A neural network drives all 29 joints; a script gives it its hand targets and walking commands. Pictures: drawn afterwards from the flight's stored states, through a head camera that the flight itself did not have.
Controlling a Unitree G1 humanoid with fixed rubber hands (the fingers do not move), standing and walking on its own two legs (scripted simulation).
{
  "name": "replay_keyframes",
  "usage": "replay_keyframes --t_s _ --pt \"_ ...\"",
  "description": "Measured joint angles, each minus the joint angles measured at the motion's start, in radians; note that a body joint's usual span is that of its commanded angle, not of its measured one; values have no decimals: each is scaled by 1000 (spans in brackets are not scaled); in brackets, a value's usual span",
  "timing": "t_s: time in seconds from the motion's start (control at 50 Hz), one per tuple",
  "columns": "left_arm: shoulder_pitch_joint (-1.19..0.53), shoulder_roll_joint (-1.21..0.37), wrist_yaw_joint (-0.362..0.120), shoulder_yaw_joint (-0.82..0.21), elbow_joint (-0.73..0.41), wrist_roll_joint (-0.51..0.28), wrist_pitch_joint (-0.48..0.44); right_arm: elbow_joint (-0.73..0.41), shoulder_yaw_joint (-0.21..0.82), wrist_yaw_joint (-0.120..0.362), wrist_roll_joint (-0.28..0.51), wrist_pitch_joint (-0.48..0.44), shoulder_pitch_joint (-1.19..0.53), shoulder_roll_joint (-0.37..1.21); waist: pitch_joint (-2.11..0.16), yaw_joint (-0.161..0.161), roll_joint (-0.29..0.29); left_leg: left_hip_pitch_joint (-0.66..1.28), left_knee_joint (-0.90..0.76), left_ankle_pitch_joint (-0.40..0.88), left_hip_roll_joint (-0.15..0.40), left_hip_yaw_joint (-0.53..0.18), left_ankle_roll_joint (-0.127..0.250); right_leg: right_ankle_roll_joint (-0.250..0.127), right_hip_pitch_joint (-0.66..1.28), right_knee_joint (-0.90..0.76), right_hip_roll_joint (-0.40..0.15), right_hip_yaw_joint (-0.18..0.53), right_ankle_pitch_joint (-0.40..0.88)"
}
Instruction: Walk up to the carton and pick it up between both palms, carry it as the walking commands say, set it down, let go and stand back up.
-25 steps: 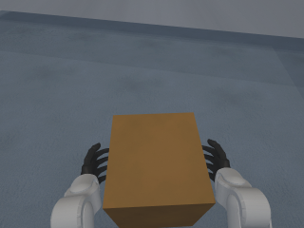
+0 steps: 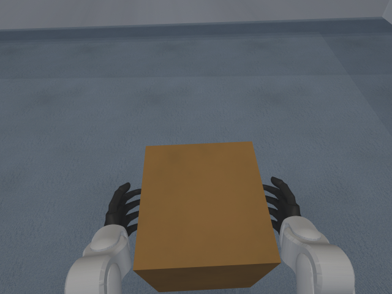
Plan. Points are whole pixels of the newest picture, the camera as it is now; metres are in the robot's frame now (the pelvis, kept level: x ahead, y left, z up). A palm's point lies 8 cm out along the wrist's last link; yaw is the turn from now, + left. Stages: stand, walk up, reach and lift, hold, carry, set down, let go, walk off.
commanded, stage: carry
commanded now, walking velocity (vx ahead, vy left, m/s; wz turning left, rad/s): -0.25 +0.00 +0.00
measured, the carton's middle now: (202, 222) +0.28 -0.01 +0.02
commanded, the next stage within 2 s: none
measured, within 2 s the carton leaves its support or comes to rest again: neither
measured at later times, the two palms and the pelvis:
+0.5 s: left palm out of the picture +0.05 +0.17 +0.10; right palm out of the picture +0.05 -0.12 +0.10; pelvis -0.19 +0.01 +0.00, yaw +1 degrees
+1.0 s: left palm out of the picture -0.13 +0.18 +0.09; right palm out of the picture -0.10 -0.11 +0.09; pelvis -0.34 +0.01 +0.00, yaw +3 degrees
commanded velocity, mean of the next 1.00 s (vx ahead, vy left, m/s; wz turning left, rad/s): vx -0.14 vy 0.00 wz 0.00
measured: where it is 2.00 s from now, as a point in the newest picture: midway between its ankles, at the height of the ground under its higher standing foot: outside the picture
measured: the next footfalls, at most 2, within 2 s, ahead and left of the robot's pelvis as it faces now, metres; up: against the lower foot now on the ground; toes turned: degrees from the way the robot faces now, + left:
left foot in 0.18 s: -0.09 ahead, +0.12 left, +0.00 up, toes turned +8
right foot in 0.56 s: -0.24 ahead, -0.12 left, +0.00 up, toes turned +9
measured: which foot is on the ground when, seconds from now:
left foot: up 0.00-0.16, down 0.18-0.56, up 0.58-0.88, down 0.90-1.00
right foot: down 0.00-0.18, up 0.20-0.54, down 0.56-1.00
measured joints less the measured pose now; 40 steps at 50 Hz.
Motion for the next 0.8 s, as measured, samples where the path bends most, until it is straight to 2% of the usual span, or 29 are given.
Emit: replay_keyframes --t_s 0.06,0.12,0.18,0.2,0.22,0.26,0.32,0.36,0.4,0.5,0.56,0.58,0.6,0.64,0.68,0.72,0.76,0.8 --pt "-2 0 -3 6 -13 1 -1 -4 4 -5 3 3 -15 -1 -9 8 -8 91 -101 -48 0 16 2 0 -43 7 -12 -7 30" --pt "-10 1 -3 6 -15 3 7 -4 2 -7 4 6 -20 -1 -20 25 -23 203 -312 -86 -6 27 19 5 -89 7 -21 -19 67" --pt "-19 2 -1 4 -8 5 14 1 -3 -5 3 6 -21 -1 -31 39 -34 326 -600 23 3 45 33 17 -145 29 -24 -34 98" --pt "-23 3 -1 10 2 4 16 16 1 -4 1 -1 -18 0 -27 43 -57 322 -620 71 -9 52 48 24 -163 47 -35 -25 98" --pt "-17 3 0 13 11 3 19 32 4 -2 -1 -5 -12 0 -24 47 -65 305 -603 82 -12 51 61 37 -180 91 -32 -17 12" --pt "-3 1 3 11 19 3 25 47 4 1 0 -7 4 1 -17 54 -48 284 -584 84 8 40 78 54 -227 305 5 6 -160" --pt "-5 2 8 -1 17 1 27 33 -3 6 2 -17 26 3 -13 59 -30 262 -603 122 31 25 82 69 -265 597 50 36 -188" --pt "-15 3 11 -10 14 0 24 18 -11 9 2 -22 29 4 -18 59 -20 240 -615 153 43 19 82 79 -242 648 65 44 -182" --pt "-26 4 14 -14 10 -1 24 6 -16 11 1 -23 25 3 -26 56 -9 216 -625 182 52 19 81 84 -184 579 70 39 -195" --pt "-49 4 17 -6 6 -3 32 4 -17 13 -5 -13 0 1 -46 35 19 148 -652 257 71 36 77 71 -2 228 70 5 -240" --pt "-59 4 15 4 12 -8 32 5 -13 11 -11 -6 -12 0 -49 29 22 97 -645 297 73 58 64 56 110 -42 54 -18 -134" --pt "-56 4 13 0 30 -7 23 14 -19 10 -11 -5 -13 -1 -43 28 42 81 -632 285 86 53 54 40 102 -57 66 -21 -97" --pt "-48 3 11 -6 47 -6 20 20 -23 10 -12 0 -4 0 -38 24 48 69 -602 204 86 51 37 25 87 -46 68 -19 -75" --pt "-28 3 9 -14 57 -5 17 17 -25 8 -10 9 15 2 -26 11 32 29 -427 54 57 35 15 7 72 -36 47 -14 -51" --pt "-3 1 3 -14 37 0 9 10 -15 5 -7 10 20 2 -16 2 21 5 -246 34 31 16 9 2 65 -43 28 -9 -28" --pt "12 -1 -1 -8 12 3 2 3 -2 2 -3 6 16 1 -16 0 15 15 -151 44 20 8 5 1 49 -45 18 -7 -9" --pt "16 -1 -4 -3 -3 4 1 -1 5 0 -1 4 9 1 -27 3 9 60 -169 25 19 11 3 1 28 -42 10 -11 6" --pt "12 -1 -5 -1 -8 6 3 -3 5 -3 -1 6 3 0 -43 13 3 127 -264 -9 18 19 8 1 4 -37 4 -20 18"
